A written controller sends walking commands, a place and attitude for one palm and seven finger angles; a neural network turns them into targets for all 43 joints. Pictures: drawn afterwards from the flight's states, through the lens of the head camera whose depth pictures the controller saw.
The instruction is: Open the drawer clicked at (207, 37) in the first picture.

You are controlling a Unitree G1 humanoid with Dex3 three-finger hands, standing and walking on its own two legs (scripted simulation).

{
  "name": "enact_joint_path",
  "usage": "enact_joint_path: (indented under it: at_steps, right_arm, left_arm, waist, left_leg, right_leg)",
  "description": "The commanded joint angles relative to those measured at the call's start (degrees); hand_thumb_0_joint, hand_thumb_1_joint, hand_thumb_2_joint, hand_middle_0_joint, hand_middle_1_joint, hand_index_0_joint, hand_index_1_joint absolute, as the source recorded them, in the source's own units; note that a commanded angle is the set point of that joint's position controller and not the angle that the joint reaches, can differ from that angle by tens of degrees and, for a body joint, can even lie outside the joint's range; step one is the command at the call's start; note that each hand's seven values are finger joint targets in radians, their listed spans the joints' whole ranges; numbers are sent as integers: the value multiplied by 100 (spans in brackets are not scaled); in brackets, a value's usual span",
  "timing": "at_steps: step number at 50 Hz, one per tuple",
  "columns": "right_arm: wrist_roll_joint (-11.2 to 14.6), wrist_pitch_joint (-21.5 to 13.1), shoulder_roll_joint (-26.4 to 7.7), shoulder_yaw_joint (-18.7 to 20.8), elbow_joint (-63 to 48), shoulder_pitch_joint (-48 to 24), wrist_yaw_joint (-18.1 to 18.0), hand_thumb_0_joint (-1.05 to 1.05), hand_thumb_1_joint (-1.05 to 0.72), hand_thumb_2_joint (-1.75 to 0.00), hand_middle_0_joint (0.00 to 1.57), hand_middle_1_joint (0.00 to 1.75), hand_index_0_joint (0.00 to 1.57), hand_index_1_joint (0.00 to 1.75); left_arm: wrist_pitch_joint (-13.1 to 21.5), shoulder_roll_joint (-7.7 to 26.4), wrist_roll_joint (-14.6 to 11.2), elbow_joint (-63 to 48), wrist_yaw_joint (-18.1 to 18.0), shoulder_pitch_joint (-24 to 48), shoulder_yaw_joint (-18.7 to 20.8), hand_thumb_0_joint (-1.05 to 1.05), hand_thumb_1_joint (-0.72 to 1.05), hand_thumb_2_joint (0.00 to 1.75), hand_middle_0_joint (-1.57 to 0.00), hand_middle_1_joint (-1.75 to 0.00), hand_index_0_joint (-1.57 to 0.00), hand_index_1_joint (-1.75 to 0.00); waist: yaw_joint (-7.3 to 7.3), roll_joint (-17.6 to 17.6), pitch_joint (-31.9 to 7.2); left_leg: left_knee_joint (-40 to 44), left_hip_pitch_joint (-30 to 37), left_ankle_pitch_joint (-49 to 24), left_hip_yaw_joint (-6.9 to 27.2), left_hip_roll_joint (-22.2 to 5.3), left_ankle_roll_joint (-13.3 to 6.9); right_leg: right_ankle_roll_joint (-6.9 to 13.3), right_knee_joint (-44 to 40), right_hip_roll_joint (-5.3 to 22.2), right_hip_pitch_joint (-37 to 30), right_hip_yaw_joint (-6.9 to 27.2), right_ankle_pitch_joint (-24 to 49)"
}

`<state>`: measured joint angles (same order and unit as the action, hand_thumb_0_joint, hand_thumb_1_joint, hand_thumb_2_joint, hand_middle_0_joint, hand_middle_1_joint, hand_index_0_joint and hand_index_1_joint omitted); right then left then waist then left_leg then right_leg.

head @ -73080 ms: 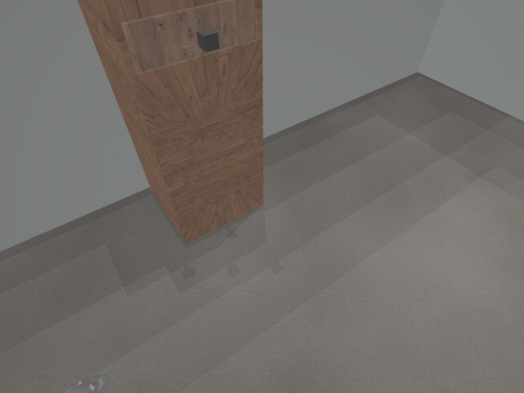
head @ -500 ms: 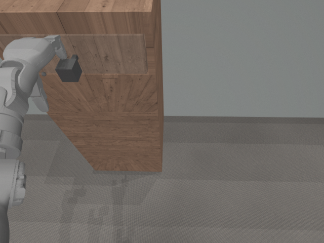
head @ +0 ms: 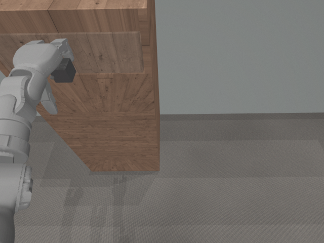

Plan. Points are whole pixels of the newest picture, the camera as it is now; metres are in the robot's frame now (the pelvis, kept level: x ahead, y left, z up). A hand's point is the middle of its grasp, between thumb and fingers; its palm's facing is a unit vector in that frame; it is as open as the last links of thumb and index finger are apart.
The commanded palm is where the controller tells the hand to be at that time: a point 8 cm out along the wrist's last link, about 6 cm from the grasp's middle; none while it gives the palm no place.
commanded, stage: lower the fingers behind the handle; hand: left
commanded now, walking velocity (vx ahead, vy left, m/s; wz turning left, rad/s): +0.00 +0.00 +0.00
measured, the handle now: (64, 65) +0.53 +0.26 +0.13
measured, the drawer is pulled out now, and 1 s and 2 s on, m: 0.00 0.00 0.00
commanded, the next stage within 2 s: lift the fingers back up to retry in 0.60 s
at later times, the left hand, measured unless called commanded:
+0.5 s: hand (53, 78) +0.47 +0.27 +0.14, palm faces -0.02 -0.01 -1.00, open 14.1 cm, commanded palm +0.45 +0.28 +0.18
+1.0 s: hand (47, 75) +0.47 +0.27 +0.15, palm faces -0.02 -0.01 -1.00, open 14.1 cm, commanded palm +0.44 +0.29 +0.22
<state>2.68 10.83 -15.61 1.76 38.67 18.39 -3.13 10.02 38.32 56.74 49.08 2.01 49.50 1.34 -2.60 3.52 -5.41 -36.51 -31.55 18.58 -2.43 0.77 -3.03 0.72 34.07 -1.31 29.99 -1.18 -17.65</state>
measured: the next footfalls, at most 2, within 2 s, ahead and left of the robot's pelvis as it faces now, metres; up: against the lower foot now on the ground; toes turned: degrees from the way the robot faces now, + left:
none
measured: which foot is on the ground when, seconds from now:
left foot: down 0.00-1.00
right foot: down 0.00-1.00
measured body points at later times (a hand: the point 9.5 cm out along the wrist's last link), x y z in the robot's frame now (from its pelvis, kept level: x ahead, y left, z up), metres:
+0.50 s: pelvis -0.01 +0.00 +0.00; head +0.06 -0.01 +0.44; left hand +0.47 +0.27 +0.19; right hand +0.05 -0.28 -0.13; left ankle -0.02 +0.08 -0.72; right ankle -0.02 -0.12 -0.72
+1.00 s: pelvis +0.00 +0.00 +0.00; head +0.06 -0.02 +0.45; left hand +0.46 +0.27 +0.21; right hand +0.05 -0.28 -0.13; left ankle -0.02 +0.08 -0.72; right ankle -0.02 -0.12 -0.72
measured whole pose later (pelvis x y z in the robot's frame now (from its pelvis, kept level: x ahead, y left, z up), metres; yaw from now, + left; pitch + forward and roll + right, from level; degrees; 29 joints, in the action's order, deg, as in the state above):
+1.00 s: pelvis +0.00 +0.00 +0.00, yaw -1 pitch +12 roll -1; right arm 3.0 10.1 -16.1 1.7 37.4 18.1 -4.5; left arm 11.2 40.3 56.6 47.0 3.7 46.6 4.2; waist -3.5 3.9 -5.1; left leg -35.6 -29.4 18.3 -3.0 0.3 -2.9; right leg 0.8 33.0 -1.8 28.1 -0.5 -17.1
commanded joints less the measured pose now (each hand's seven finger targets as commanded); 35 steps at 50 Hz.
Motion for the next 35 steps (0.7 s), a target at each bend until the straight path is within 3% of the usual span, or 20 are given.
enact_joint_path:
  at_steps: [1,3,6,7,8,9,10,13,16,17,20,21,24,26,27,29,32,35]
  right_arm:
    - [-27,-131,-919,283,-477,320,-58,0,-90,-90,20,30,20,30]
    - [-32,-139,-902,287,-492,359,-61,0,-90,-90,20,30,20,30]
    - [-53,-119,-901,293,-528,362,-46,0,-90,-90,20,30,20,30]
    - [-40,-117,-881,294,-561,337,-53,0,-90,-90,20,30,20,30]
    - [-33,-115,-909,279,-568,325,-57,0,-90,-90,20,30,20,30]
    - [-25,-113,-907,265,-609,295,-62,0,-90,-90,20,30,20,30]
    - [-25,-124,-909,266,-606,285,-68,0,-90,-90,20,30,20,30]
    - [-7,-135,-915,252,-610,285,-91,0,-90,-90,20,30,20,30]
    - [-24,-146,-919,259,-622,323,-112,0,-90,-90,20,30,20,30]
    - [-14,-170,-892,252,-629,333,-104,0,-90,-90,20,30,20,30]
    - [-8,-186,-911,247,-651,318,-111,0,-90,-90,20,30,20,30]
    - [-14,-188,-927,259,-641,336,-120,0,-90,-90,20,30,20,30]
    - [-21,-189,-909,254,-643,360,-110,0,-90,-90,20,30,20,30]
    - [-26,-180,-893,273,-646,383,-102,0,-90,-90,20,30,20,30]
    - [-16,-191,-896,263,-642,366,-102,0,-90,-90,20,30,20,30]
    - [-6,-192,-944,243,-634,366,-127,0,-90,-90,20,30,20,30]
    - [-3,-197,-908,248,-630,369,-141,0,-90,-90,20,30,20,30]
    - [-12,-194,-934,243,-625,357,-135,0,-90,-90,20,30,20,30]
  left_arm:
    - [-139,1636,3,-671,-156,2421,399,0,-50,30,-30,-120,-30,-120]
    - [-167,1747,85,-585,-186,2233,484,0,-50,30,-30,-120,-30,-120]
    - [-160,1640,94,-594,-166,2026,447,0,-50,30,-30,-120,-30,-120]
    - [-174,1517,66,-497,-155,1922,346,0,-50,30,-30,-120,-30,-120]
    - [-178,1675,59,-392,-143,1811,477,0,-50,30,-30,-120,-30,-120]
    - [-192,1587,67,-363,-130,1768,382,0,-50,30,-30,-120,-30,-120]
    - [-192,1547,70,-404,-137,1900,323,0,-50,30,-30,-120,-30,-120]
    - [-184,1750,122,-353,-172,2002,418,0,-50,30,-30,-120,-30,-120]
    - [-179,1922,195,-416,-208,2148,515,0,-50,30,-30,-120,-30,-120]
    - [-187,1718,160,-363,-212,2187,339,0,-50,30,-30,-120,-30,-120]
    - [-207,1816,137,-285,-205,2067,436,0,-50,30,-30,-120,-30,-120]
    - [-183,1807,135,-365,-201,2220,418,0,-50,30,-30,-120,-30,-120]
    - [-187,1890,159,-379,-208,2070,506,0,-50,30,-30,-120,-30,-120]
    - [-171,1704,144,-453,-188,2116,392,0,-50,30,-30,-120,-30,-120]
    - [-182,1595,111,-408,-184,2163,267,0,-50,30,-30,-120,-30,-120]
    - [-213,1902,101,-229,-173,2034,500,0,-50,30,-30,-120,-30,-120]
    - [-145,1800,121,-394,-156,2209,385,0,-50,30,-30,-120,-30,-120]
    - [-152,2001,126,-299,-155,1967,579,0,-50,30,-30,-120,-30,-120]
  waist:
    - [-98,-145,-1910]
    - [-27,-96,-2013]
    - [10,-134,-2150]
    - [-38,-229,-2017]
    - [7,-273,-1857]
    - [-8,-373,-1829]
    - [-56,-300,-1785]
    - [-47,-241,-1714]
    - [-45,-152,-1998]
    - [-96,-147,-1887]
    - [-44,-186,-1841]
    - [-105,-206,-1923]
    - [-4,-48,-1984]
    - [-59,-96,-2062]
    - [-122,-190,-1920]
    - [-76,-370,-1794]
    - [-104,-173,-1935]
    - [-25,-212,-1861]
  left_leg:
    - [202,1320,-2454,233,-65,29]
    - [184,1342,-2468,235,-61,30]
    - [160,1356,-2622,199,-64,34]
    - [146,1277,-2459,156,-55,15]
    - [182,1134,-2292,154,-54,24]
    - [192,1059,-2178,141,-38,12]
    - [199,1066,-2099,131,-49,8]
    - [216,954,-1887,118,-31,7]
    - [177,1031,-1981,124,-23,13]
    - [175,1032,-1942,136,-30,9]
    - [196,981,-1830,125,-36,15]
    - [167,1023,-1899,124,-36,3]
    - [154,1057,-2050,130,-40,23]
    - [128,1155,-2176,149,-45,16]
    - [145,1089,-2005,141,-49,6]
    - [188,873,-1756,112,-30,-4]
    - [175,983,-1888,113,-26,-5]
    - [184,905,-1855,92,-27,-3]
  right_leg:
    - [147,-262,-152,-689,14,1782]
    - [156,-218,-158,-714,18,1777]
    - [157,-203,-156,-824,25,1913]
    - [128,-224,-149,-802,47,1894]
    - [134,-229,-143,-813,35,1833]
    - [123,-231,-143,-820,47,1792]
    - [123,-243,-133,-748,54,1740]
    - [125,-256,-129,-767,75,1610]
    - [134,-206,-137,-819,90,1642]
    - [125,-210,-134,-732,76,1614]
    - [121,-219,-134,-735,78,1522]
    - [120,-223,-135,-736,89,1585]
    - [131,-176,-135,-765,81,1681]
    - [135,-188,-145,-750,71,1717]
    - [106,-226,-138,-705,80,1639]
    - [94,-254,-127,-808,98,1583]
    - [102,-233,-118,-805,113,1673]
    - [108,-243,-124,-856,119,1674]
